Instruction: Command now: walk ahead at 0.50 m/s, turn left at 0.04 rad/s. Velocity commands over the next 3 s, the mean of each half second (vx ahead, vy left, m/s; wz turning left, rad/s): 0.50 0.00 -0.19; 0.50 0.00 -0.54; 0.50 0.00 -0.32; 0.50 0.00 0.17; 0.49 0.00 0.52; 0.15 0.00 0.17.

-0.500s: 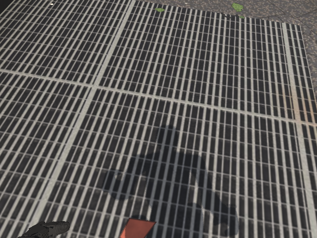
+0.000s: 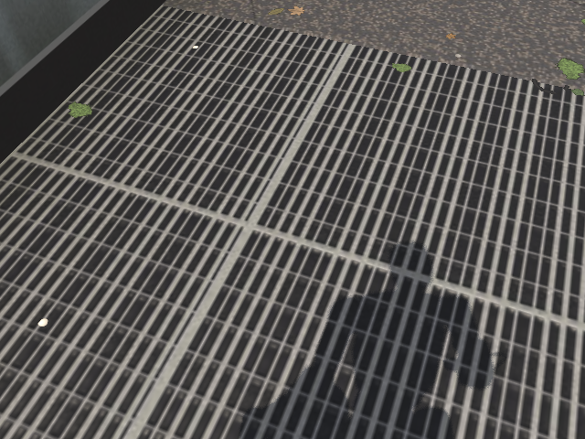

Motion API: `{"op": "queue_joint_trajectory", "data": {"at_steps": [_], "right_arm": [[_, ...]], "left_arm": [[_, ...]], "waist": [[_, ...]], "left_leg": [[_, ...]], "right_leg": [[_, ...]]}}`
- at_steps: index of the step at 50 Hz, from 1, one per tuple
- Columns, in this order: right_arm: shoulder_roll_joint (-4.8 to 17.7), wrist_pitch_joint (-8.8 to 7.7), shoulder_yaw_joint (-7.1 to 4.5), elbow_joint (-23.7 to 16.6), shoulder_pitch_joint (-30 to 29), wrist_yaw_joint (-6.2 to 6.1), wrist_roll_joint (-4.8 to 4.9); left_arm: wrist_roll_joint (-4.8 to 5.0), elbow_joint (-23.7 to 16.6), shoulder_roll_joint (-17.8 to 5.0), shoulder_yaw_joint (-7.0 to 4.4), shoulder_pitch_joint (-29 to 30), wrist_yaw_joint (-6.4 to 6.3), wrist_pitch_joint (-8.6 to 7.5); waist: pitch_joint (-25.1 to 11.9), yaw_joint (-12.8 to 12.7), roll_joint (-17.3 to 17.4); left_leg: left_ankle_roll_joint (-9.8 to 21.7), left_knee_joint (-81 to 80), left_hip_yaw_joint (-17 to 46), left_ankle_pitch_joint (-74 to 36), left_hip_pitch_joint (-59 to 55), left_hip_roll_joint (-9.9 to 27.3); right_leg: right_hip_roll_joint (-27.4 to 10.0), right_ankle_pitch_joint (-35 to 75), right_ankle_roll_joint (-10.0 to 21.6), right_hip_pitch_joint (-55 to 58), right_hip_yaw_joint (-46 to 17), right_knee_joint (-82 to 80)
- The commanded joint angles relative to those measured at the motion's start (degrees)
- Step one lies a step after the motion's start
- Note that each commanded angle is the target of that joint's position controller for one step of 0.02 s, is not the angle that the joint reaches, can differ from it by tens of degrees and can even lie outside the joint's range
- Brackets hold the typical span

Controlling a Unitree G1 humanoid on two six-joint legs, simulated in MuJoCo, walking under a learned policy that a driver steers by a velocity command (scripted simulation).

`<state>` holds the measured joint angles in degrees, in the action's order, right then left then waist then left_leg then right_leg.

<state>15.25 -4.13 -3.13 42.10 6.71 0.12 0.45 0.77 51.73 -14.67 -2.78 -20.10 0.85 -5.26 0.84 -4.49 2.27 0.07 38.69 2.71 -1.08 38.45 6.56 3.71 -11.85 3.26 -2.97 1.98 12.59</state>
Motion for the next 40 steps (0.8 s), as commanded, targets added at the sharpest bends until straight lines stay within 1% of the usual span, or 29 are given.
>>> {"op": "queue_joint_trajectory", "data": {"at_steps": [1,3,5,6,7,8,9,10,11,12,13,14,15,17,19,21,24,27,29,31,32,33,34,35,36,37,38,39,40], "right_arm": [[2.2,-1.14,-0.05,-5.4,-7.3,0.85,0.51],[2.8,-1.46,-0.1,-6.7,-9.6,1.54,0.7],[3.9,-1.78,-0.41,-7.1,-9.1,2.1,0.7],[5.1,-1.88,-0.89,-6.6,-6.6,2.14,0.58],[6.7,-1.93,-1.81,-4.9,-0.7,1.95,0.37],[9.7,-1.94,-3.18,-2.5,8.3,1.38,-0.12],[14.3,-1.65,-4.34,-1.2,18.0,0.6,-1.28],[15.3,-1.32,-4.26,-0.5,18.7,0.94,-1.07],[9.8,-1.19,-2.93,-0.8,17.5,0.83,-0.45],[8.1,-1.23,-2.27,-1.0,13.8,0.63,-0.2],[7.0,-1.34,-1.88,-1.1,10.0,0.7,-0.53],[5.4,-1.65,-1.49,-1.2,7.4,0.91,-0.78],[4.7,-2.1,-1.33,-0.9,5.8,1.02,-1.13],[4.8,-2.94,-1.61,0.1,4.9,1.06,-1.21],[5.8,-3.28,-2.02,1.2,5.2,0.65,-1.52],[6.3,-3.16,-2.23,2.2,6.2,0.09,-1.65],[7.4,-2.76,-2.4,3.0,6.6,-0.52,-1.37],[8.8,-1.93,-2.85,4.4,9.9,-0.99,-0.78],[9.5,-0.97,-3.17,5.4,11.6,-1.08,-0.24],[10.3,0.04,-3.48,5.7,11.8,-1.25,0.27],[11.1,0.47,-3.68,5.5,11.0,-1.44,0.39],[12.0,0.92,-3.92,5.2,10.4,-1.71,0.54],[12.7,1.44,-4.07,5.0,9.7,-1.96,0.59],[12.7,1.74,-3.89,4.6,8.7,-2.15,0.86],[10.6,1.19,-3.01,3.6,9.6,-2.25,-0.21],[1.8,-0.72,-0.31,0.6,15.3,-1.07,-1.83],[6.5,-3.2,-0.87,-0.1,8.6,-0.11,0.45],[8.5,-4.32,-1.45,-1.8,3.3,0.32,2.34],[8.0,-4.8,-1.21,-1.8,2.9,0.01,1.55]], "left_arm": [[0.48,-2.0,-10.0,-2.06,-1.7,-0.39,-0.07],[0.53,-1.2,-10.3,-2.13,-2.9,-0.52,0.67],[0.6,-0.8,-11.1,-2.43,-2.6,-0.83,1.34],[0.61,-0.9,-11.8,-2.59,-1.8,-0.98,1.58],[0.68,-1.1,-11.9,-2.56,-0.5,-1.1,1.85],[0.32,-1.7,-10.3,-1.87,-0.4,-1.14,1.85],[-0.92,-3.6,-6.4,-0.46,-1.2,-1.14,1.39],[-0.05,-3.4,-2.1,0.86,-7.4,-0.74,0.13],[1.44,-3.0,-8.8,-0.8,-3.1,-0.48,-0.41],[2.06,-4.5,-10.1,-1.33,1.4,-0.33,-0.68],[1.6,-4.7,-9.2,-1.35,3.5,-0.6,-0.52],[1.01,-4.6,-8.7,-1.71,3.8,-0.76,0.1],[1.06,-4.2,-7.7,-1.78,2.2,-0.76,1.01],[1.19,-4.0,-5.4,-1.58,1.1,-0.83,2.4],[0.92,-5.2,-5.0,-1.74,3.2,-1.01,3.03],[0.63,-6.2,-4.8,-1.81,5.6,-0.8,2.93],[0.39,-7.8,-3.8,-1.34,10.4,0.24,2.44],[0.21,-10.7,-2.6,-0.64,16.7,1.28,2.33],[0.31,-12.6,-2.7,-0.53,19.4,1.99,2.35],[0.41,-14.3,-3.3,-0.75,20.4,2.71,2.41],[0.46,-14.8,-4.1,-1.13,19.6,2.96,2.5],[0.51,-14.8,-5.2,-1.74,17.4,3.03,2.68],[0.67,-14.0,-7.0,-2.77,12.3,2.96,2.81],[0.78,-12.0,-9.9,-4.52,3.5,2.42,2.84],[0.67,-10.1,-15.2,-6.55,-5.0,1.09,3.44],[0.94,-10.7,-20.5,-7.05,-2.8,0.85,2.99],[0.42,-12.0,-15.6,-5.62,-5.1,1.04,2.38],[0.05,-11.7,-12.7,-4.79,-3.0,1.1,1.75],[0.38,-12.2,-11.0,-4.26,0.7,1.05,1.46]], "waist": [[1.9,-0.8,-5.8],[2.6,-0.9,-6.1],[2.0,0.6,-7.0],[0.3,2.4,-7.7],[-3.3,6.0,-7.5],[-9.6,9.9,-6.2],[-18.5,12.5,2.2],[-24.5,9.3,15.1],[-18.5,11.2,8.0],[-10.7,10.4,5.5],[-7.0,8.5,1.7],[-4.0,6.8,2.1],[-3.2,5.0,3.3],[-1.8,3.6,3.0],[-0.3,3.4,1.7],[0.5,3.9,1.1],[1.7,5.4,0.5],[3.7,8.1,-0.6],[4.5,9.0,-0.5],[4.3,8.4,0.3],[3.0,7.2,1.3],[0.8,5.6,2.7],[-2.3,2.5,3.5],[-6.8,-2.4,2.5],[-12.2,-5.5,-3.9],[-17.2,2.2,-17.5],[-22.3,-2.7,-10.3],[-14.1,-3.0,-8.0],[-9.2,-0.2,-3.4]], "left_leg": [[0.1,-5.8,-2.4,-3.8,-2.4,-2.2],[1.2,-8.1,-2.3,-0.6,-1.2,-2.9],[2.7,-10.1,-2.5,3.7,-3.3,-3.6],[3.6,-10.9,-3.4,5.4,-7.7,-4.8],[5.0,-12.8,-5.0,4.6,-16.5,-6.5],[7.2,-11.5,-3.1,2.2,-32.0,-4.5],[12.0,-10.2,13.2,2.2,-51.4,8.9],[18.7,-16.9,36.0,10.6,-62.4,18.3],[16.2,-18.9,32.7,16.7,-58.1,16.2],[13.7,-20.5,23.4,14.4,-49.9,14.2],[12.3,-22.7,17.9,11.8,-42.4,11.7],[11.7,-25.2,13.6,9.1,-36.8,9.9],[11.3,-27.4,10.1,7.8,-32.9,8.7],[11.7,-30.3,5.2,3.9,-29.1,8.2],[11.6,-31.5,1.0,0.3,-28.7,8.1],[11.2,-31.8,-2.8,-2.4,-30.3,7.6],[9.6,-32.2,-8.4,-3.4,-31.4,6.2],[9.2,-31.6,-10.8,-4.4,-36.0,7.9],[8.9,-29.6,-11.7,-6.9,-41.0,9.3],[8.0,-26.0,-12.8,-14.4,-44.6,10.5],[7.3,-22.9,-13.8,-23.4,-45.4,10.6],[6.6,-18.4,-14.5,-33.6,-46.0,10.4],[5.8,-10.7,-15.2,-41.2,-45.3,9.8],[4.0,1.0,-16.6,-40.2,-40.8,7.7],[1.3,18.7,-16.7,-21.5,-26.5,5.0],[-2.1,37.9,-9.6,33.6,-0.5,-7.6],[-0.8,42.7,2.5,35.2,6.1,-7.6],[0.6,41.1,2.6,29.7,10.2,-5.0],[1.2,35.9,2.3,24.8,8.0,-2.4]], "right_leg": [[-14.9,15.2,8.0,-0.6,-7.1,-3.5],[-16.9,17.1,7.7,3.6,-8.0,-1.6],[-18.4,21.7,6.7,6.7,-8.5,1.3],[-18.2,28.8,6.1,7.3,-8.0,4.4],[-16.5,37.4,4.9,6.3,-6.1,11.1],[-13.6,36.5,3.2,-0.3,-4.5,22.2],[-8.3,16.6,0.5,-16.4,-1.7,42.0],[-0.8,-22.0,-1.1,-33.6,-5.7,56.3],[-4.2,-21.1,-0.8,-39.4,-10.2,61.5],[-6.6,-15.5,-0.6,-41.1,-8.8,60.8],[-8.9,-10.7,-0.9,-38.9,-7.8,58.1],[-10.3,-7.5,-1.3,-36.9,-7.8,55.5],[-11.4,-5.2,-1.7,-33.7,-8.1,54.6],[-11.8,-2.7,-2.5,-32.4,-8.1,53.5],[-11.9,1.6,-3.3,-35.4,-8.9,51.0],[-11.5,7.3,-3.8,-37.8,-9.3,45.8],[-10.8,15.7,-3.4,-36.3,-6.3,35.2],[-10.2,16.7,-2.4,-37.4,-3.2,28.4],[-9.8,13.5,-1.4,-39.4,-1.8,25.8],[-8.5,8.4,0.1,-38.8,0.2,24.2],[-6.9,5.5,1.2,-35.9,1.9,23.9],[-4.8,2.3,2.3,-31.6,3.8,24.2],[-2.3,0.1,3.8,-24.8,5.1,24.0],[0.1,3.6,5.9,-11.8,5.1,19.7],[-6.5,5.1,9.3,5.9,-6.9,18.1],[-20.4,-2.5,20.5,24.4,-39.8,12.9],[-22.8,-6.7,21.0,27.1,-48.7,5.5],[-21.2,-2.3,18.1,21.8,-40.0,4.6],[-18.7,3.0,16.1,13.0,-33.0,4.8]]}}
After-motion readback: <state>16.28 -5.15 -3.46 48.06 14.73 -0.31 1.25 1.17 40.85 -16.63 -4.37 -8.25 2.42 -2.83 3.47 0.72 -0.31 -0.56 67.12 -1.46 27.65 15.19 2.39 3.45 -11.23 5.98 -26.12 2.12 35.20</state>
